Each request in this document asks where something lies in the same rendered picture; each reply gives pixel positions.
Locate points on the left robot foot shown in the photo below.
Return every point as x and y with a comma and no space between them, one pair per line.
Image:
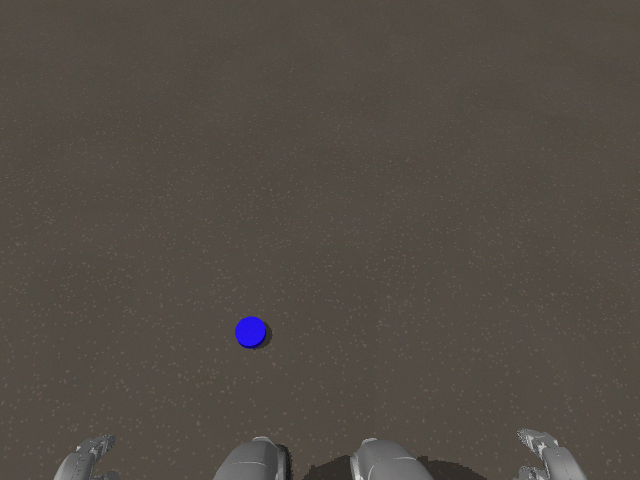
283,449

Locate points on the tin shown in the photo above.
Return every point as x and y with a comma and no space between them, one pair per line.
250,332

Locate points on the left robot hand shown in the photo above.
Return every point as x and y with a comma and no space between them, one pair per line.
80,465

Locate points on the right robot hand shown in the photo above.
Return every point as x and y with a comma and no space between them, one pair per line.
559,463

